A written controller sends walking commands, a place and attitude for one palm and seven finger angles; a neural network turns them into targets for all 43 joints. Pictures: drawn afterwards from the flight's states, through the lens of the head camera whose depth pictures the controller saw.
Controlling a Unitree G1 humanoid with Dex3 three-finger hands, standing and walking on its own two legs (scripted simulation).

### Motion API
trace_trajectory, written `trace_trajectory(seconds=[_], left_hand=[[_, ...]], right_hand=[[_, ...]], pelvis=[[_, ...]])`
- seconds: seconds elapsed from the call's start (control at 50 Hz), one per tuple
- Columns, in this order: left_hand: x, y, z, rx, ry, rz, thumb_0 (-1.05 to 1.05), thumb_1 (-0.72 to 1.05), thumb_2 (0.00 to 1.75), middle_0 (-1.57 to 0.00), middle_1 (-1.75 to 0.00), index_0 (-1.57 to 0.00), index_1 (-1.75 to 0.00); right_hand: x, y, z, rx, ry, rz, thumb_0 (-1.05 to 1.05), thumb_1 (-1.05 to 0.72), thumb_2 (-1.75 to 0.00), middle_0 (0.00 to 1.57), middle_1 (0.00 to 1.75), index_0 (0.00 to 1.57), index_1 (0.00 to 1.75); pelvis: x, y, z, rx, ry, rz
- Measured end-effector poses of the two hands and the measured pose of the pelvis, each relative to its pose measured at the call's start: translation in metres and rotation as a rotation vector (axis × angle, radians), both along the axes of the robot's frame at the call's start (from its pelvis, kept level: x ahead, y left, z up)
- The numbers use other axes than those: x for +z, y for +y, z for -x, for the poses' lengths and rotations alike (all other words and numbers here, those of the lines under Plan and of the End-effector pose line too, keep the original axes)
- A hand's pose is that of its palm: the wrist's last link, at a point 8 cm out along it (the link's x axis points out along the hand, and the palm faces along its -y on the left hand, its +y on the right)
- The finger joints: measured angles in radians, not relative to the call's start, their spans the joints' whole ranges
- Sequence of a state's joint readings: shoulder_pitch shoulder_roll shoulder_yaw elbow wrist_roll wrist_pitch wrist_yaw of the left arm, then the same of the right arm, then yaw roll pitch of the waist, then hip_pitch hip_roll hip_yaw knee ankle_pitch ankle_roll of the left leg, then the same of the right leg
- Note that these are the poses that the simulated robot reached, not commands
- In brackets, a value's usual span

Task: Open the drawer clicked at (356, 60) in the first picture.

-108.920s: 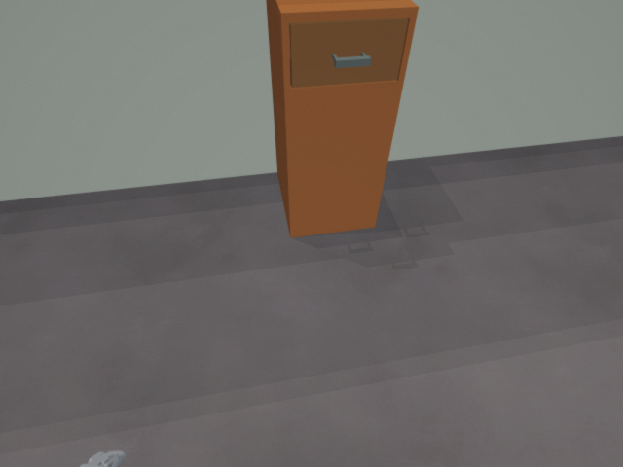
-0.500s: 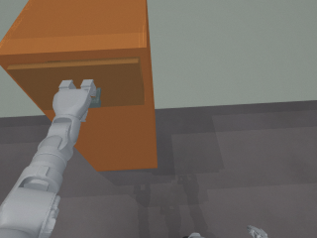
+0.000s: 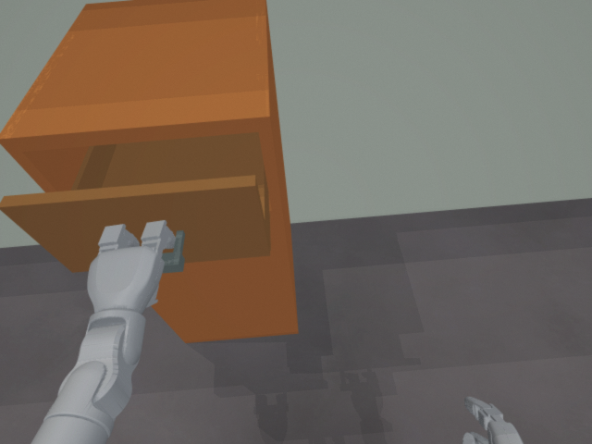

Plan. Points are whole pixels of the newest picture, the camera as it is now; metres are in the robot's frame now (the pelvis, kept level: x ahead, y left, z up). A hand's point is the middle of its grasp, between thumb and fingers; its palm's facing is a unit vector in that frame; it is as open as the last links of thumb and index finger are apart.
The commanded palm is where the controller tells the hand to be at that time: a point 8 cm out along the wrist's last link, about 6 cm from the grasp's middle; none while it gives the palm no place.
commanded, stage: pull the drawer open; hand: left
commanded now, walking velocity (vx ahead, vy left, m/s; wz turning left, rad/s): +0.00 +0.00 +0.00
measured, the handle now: (148, 252) +0.37 +0.24 +0.03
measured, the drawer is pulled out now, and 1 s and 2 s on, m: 0.10 0.23 0.30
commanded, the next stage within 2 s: open the thumb to release the handle in 1.72 s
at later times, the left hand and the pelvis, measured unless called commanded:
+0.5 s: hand (143, 305) +0.29 +0.23 +0.02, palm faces +0.01 -0.03 -1.00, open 7.2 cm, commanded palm +0.25 +0.24 +0.06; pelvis -0.01 -0.02 +0.00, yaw +3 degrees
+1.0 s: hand (128, 384) +0.19 +0.22 +0.02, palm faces +0.03 -0.06 -1.00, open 7.2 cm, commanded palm +0.14 +0.23 +0.06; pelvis -0.01 -0.02 -0.01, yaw +0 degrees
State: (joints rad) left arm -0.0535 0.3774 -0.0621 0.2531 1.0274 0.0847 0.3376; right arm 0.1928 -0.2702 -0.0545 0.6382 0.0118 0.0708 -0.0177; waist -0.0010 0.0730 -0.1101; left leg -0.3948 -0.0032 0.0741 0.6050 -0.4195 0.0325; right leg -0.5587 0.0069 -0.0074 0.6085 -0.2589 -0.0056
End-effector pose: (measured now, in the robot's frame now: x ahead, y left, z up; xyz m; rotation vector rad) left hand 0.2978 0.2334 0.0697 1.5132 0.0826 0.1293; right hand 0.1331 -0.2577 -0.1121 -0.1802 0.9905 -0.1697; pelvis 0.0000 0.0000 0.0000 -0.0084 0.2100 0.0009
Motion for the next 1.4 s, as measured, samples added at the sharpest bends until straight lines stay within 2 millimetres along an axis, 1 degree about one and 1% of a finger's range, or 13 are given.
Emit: trace_trajectory(seconds=[0.14,0.2,0.26,0.38,0.56,0.66,0.74,0.8,0.88,1.04,1.14,1.26,1.4], left_hand=[[0.0,-0.003,0.027,0.01,-0.005,0.007,0.04,0.59,0.75,-0.17,-1.27,-0.26,-1.27],[0.0,-0.004,0.027,0.014,-0.01,-0.01,0.03,0.58,0.77,-0.19,-1.26,-0.25,-1.29],[0.0,-0.005,0.026,0.02,-0.004,-0.023,0.03,0.57,0.77,-0.2,-1.24,-0.25,-1.31],[0.001,-0.006,0.025,0.031,0.013,-0.029,0.04,0.57,0.75,-0.2,-1.23,-0.25,-1.31],[0.003,-0.007,0.027,0.032,0.034,-0.019,0.05,0.59,0.71,-0.18,-1.24,-0.25,-1.3],[0.003,-0.007,0.043,0.031,0.035,0.0,0.05,0.6,0.7,-0.16,-1.25,-0.26,-1.28],[0.003,-0.009,0.065,0.029,0.025,0.009,0.05,0.59,0.71,-0.16,-1.26,-0.27,-1.27],[0.002,-0.011,0.083,0.029,0.015,0.01,0.05,0.58,0.73,-0.16,-1.27,-0.27,-1.28],[0.002,-0.014,0.104,0.03,0.006,0.007,0.05,0.57,0.75,-0.17,-1.27,-0.27,-1.28],[0.002,-0.017,0.132,0.036,0.007,0.013,0.05,0.57,0.74,-0.17,-1.26,-0.28,-1.27],[0.003,-0.018,0.146,0.04,0.018,0.027,0.06,0.58,0.71,-0.15,-1.26,-0.29,-1.26],[0.004,-0.02,0.166,0.042,0.034,0.047,0.06,0.6,0.68,-0.13,-1.27,-0.29,-1.24],[0.004,-0.022,0.187,0.036,0.038,0.046,0.06,0.59,0.68,-0.13,-1.27,-0.29,-1.24]], right_hand=[[0.017,0.024,-0.068,0.124,-0.145,-0.014,0.01,-0.91,-0.9,0.2,0.29,0.2,0.3],[0.018,0.034,-0.085,0.176,-0.161,-0.016,0.01,-0.91,-0.9,0.2,0.29,0.2,0.3],[0.018,0.042,-0.093,0.202,-0.167,-0.029,0.01,-0.91,-0.9,0.2,0.29,0.2,0.3],[0.012,0.046,-0.079,0.208,-0.138,-0.048,0.0,-0.91,-0.9,0.21,0.29,0.2,0.3],[0.0,0.016,-0.021,0.111,-0.05,-0.032,0.01,-0.91,-0.9,0.21,0.29,0.2,0.3],[0.002,-0.009,0.004,0.029,-0.049,-0.012,0.01,-0.91,-0.9,0.21,0.29,0.2,0.3],[0.003,-0.022,0.01,0.007,-0.05,0.011,0.01,-0.91,-0.9,0.2,0.29,0.2,0.3],[0.004,-0.025,0.005,0.016,-0.057,0.021,0.01,-0.91,-0.9,0.2,0.29,0.2,0.3],[0.005,-0.019,-0.013,0.048,-0.091,0.012,0.01,-0.91,-0.9,0.2,0.29,0.2,0.3],[0.016,0.018,-0.065,0.143,-0.212,-0.052,0.01,-0.91,-0.9,0.2,0.29,0.2,0.3],[0.027,0.039,-0.087,0.198,-0.271,-0.091,0.01,-0.91,-0.9,0.2,0.29,0.2,0.3],[0.032,0.049,-0.094,0.242,-0.282,-0.102,0.01,-0.91,-0.9,0.21,0.29,0.2,0.3],[0.022,0.041,-0.083,0.249,-0.235,-0.08,0.01,-0.91,-0.9,0.21,0.29,0.2,0.3]], pelvis=[[0.0,-0.002,-0.004,0.026,-0.031,0.0],[-0.001,-0.005,-0.003,0.041,-0.037,-0.002],[-0.001,-0.008,-0.001,0.049,-0.04,-0.005],[-0.001,-0.015,0.005,0.054,-0.049,-0.011],[0.0,-0.022,0.016,0.022,-0.056,-0.021],[0.0,-0.023,0.016,-0.011,-0.056,-0.023],[-0.001,-0.021,0.015,-0.019,-0.055,-0.023],[-0.002,-0.02,0.013,-0.018,-0.054,-0.022],[-0.003,-0.019,0.011,-0.012,-0.056,-0.021],[-0.005,-0.02,0.008,-0.005,-0.068,-0.02],[-0.006,-0.02,0.005,-0.006,-0.074,-0.017],[-0.007,-0.019,0.002,-0.008,-0.071,-0.011],[-0.01,-0.016,0.003,-0.011,-0.059,-0.008]])
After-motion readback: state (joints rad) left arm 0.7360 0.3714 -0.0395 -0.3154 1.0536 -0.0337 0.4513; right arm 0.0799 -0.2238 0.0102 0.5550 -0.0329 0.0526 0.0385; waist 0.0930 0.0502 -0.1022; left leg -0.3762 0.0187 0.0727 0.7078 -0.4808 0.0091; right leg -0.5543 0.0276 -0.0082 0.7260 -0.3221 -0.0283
